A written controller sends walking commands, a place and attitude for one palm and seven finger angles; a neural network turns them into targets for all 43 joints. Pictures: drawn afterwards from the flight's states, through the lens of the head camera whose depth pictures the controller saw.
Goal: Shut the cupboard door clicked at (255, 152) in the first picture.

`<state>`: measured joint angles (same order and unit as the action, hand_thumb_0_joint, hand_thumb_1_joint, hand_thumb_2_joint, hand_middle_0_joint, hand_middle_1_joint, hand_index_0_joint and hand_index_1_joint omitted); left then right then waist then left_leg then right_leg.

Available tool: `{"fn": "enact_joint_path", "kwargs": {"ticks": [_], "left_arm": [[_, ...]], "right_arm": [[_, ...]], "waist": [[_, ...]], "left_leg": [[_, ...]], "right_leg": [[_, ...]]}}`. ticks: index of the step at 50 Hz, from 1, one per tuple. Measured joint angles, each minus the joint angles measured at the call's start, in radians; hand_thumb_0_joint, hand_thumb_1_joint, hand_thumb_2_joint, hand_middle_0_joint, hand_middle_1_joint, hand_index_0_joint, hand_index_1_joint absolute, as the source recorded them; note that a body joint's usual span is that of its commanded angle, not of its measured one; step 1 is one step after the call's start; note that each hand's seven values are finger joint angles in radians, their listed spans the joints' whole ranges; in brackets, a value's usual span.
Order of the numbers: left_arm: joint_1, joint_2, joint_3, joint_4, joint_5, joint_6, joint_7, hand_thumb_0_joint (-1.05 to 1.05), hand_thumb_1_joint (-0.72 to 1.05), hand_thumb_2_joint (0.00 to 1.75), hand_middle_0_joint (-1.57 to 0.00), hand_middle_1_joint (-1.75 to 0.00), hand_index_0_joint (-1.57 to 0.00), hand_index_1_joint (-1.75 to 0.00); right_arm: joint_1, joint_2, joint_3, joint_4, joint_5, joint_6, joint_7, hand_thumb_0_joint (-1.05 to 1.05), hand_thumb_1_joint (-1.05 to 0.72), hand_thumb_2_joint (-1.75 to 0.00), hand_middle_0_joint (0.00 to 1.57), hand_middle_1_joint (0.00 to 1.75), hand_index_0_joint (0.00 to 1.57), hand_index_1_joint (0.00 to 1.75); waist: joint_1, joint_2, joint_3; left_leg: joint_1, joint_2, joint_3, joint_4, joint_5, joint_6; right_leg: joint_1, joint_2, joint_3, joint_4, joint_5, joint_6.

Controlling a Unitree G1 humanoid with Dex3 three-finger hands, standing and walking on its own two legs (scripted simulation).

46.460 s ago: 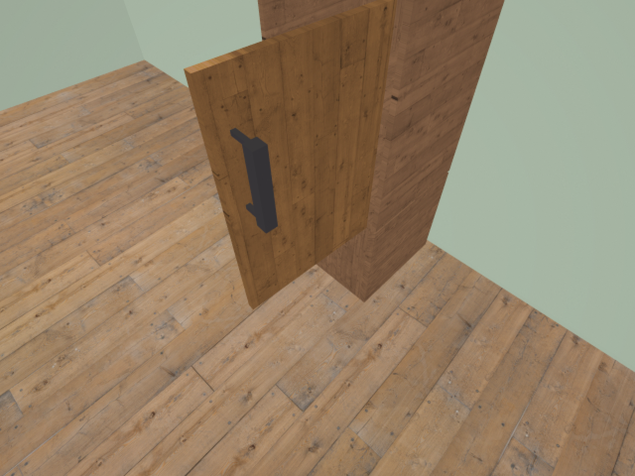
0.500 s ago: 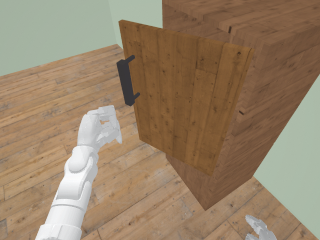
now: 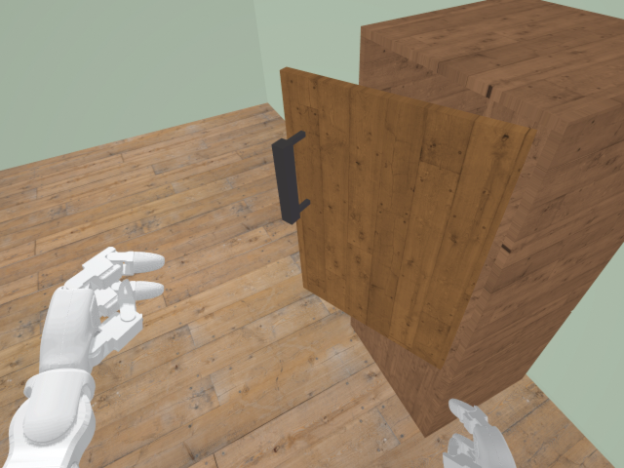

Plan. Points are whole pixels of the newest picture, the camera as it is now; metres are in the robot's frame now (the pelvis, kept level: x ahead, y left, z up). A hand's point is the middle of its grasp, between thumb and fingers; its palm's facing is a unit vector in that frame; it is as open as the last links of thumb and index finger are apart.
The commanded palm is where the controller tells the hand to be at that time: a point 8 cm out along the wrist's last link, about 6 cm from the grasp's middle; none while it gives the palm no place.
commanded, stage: draw the hand back to the body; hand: left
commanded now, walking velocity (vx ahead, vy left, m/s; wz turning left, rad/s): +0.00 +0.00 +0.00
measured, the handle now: (295, 178) +0.61 +0.10 +0.05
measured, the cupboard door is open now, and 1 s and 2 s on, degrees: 26 26 26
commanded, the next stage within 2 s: step back with the hand held close in 0.56 s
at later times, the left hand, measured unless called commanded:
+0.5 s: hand (80, 343) +0.19 +0.25 +0.15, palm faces +0.43 -0.82 -0.38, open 7.3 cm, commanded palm +0.14 +0.29 +0.17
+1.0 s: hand (71, 341) +0.19 +0.26 +0.15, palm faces +0.37 -0.80 -0.48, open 7.4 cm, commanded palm +0.14 +0.30 +0.17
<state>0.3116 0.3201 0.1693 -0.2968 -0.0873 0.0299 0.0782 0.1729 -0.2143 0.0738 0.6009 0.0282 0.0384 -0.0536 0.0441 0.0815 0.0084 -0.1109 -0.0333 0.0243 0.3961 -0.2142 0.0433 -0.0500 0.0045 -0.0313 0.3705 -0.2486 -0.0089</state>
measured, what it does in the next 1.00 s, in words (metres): stands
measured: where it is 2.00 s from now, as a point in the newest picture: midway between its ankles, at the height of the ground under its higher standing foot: outside the picture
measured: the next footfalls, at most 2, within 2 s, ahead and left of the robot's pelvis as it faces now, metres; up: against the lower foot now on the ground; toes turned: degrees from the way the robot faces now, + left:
right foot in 1.96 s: -0.25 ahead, -0.06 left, +0.00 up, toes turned -2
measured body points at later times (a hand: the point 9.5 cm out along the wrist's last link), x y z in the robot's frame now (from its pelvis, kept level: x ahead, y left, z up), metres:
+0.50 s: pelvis +0.00 -0.01 +0.00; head -0.03 -0.03 +0.45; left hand +0.16 +0.29 +0.18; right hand +0.19 -0.23 -0.08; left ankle +0.01 +0.09 -0.74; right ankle -0.03 -0.11 -0.74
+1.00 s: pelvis -0.01 +0.01 -0.01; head -0.02 -0.02 +0.44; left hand +0.17 +0.30 +0.18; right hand +0.16 -0.25 -0.10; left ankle +0.01 +0.09 -0.74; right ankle -0.03 -0.11 -0.74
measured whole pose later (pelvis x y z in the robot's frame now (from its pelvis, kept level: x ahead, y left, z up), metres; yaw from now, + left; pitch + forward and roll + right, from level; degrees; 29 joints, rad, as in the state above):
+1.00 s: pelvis -0.01 +0.01 -0.01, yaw -1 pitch +1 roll -1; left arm 0.54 0.41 0.37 -0.41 -0.09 -0.10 0.12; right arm 0.18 -0.26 -0.02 0.59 0.04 0.06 -0.09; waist 0.01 0.07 -0.04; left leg -0.27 -0.03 0.04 0.51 -0.25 0.05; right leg -0.22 0.01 -0.02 0.49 -0.28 0.00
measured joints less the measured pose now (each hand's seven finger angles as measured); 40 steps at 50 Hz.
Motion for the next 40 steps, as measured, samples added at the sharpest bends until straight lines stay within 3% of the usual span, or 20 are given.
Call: {"fn": "enact_joint_path", "kwargs": {"ticks": [13,20,28,36,40], "left_arm": [[0.183,0.065,0.185,-0.094,-0.007,-0.045,0.027,0.01,0.9,0.9,-0.35,-0.44,-0.34,-0.45],[0.145,0.022,0.155,-0.073,-0.002,-0.051,0.035,0.01,0.9,0.9,-0.25,-0.34,-0.24,-0.34],[0.15,0.038,0.149,-0.092,-0.005,-0.056,0.025,0.01,0.89,0.9,-0.22,-0.3,-0.21,-0.31],[0.158,0.041,0.169,-0.089,-0.009,-0.059,0.022,0.01,0.89,0.9,-0.22,-0.3,-0.21,-0.31],[0.18,0.051,0.193,-0.086,-0.007,-0.109,0.026,0.01,0.89,0.9,-0.22,-0.3,-0.21,-0.31]], "right_arm": [[0.041,-0.039,-0.051,0.033,0.009,-0.065,-0.011,0.02,-0.9,-0.9,0.2,0.3,0.2,0.3],[0.019,-0.045,-0.055,0.04,0.006,-0.093,-0.016,0.02,-0.9,-0.9,0.2,0.3,0.2,0.3],[0.005,-0.018,-0.042,0.027,0.002,-0.106,-0.015,0.02,-0.9,-0.9,0.2,0.3,0.2,0.3],[0.016,-0.018,-0.042,0.023,0.001,-0.092,-0.009,0.02,-0.9,-0.9,0.21,0.3,0.2,0.3],[0.017,-0.031,-0.051,0.012,-0.002,-0.056,-0.011,0.02,-0.9,-0.9,0.21,0.3,0.2,0.3]], "waist": [[0.011,0.006,-0.016],[0.02,0.0,-0.011],[0.013,-0.01,-0.014],[0.01,-0.002,-0.016],[-0.01,0.009,-0.042]], "left_leg": [[-0.004,0.005,0.003,0.021,-0.017,-0.002],[-0.006,0.003,-0.005,0.021,-0.01,-0.003],[-0.001,0.015,-0.001,0.023,-0.014,-0.012],[-0.014,0.022,-0.002,0.028,-0.015,-0.015],[-0.082,0.026,-0.01,0.071,-0.029,-0.012]], "right_leg": [[0.0,0.005,0.003,0.011,-0.01,-0.001],[-0.004,0.003,-0.005,0.02,-0.011,-0.003],[0.002,0.015,0.0,0.014,-0.008,-0.012],[-0.007,0.022,-0.001,0.009,-0.005,-0.015],[-0.061,0.026,-0.009,0.026,-0.007,-0.013]]}}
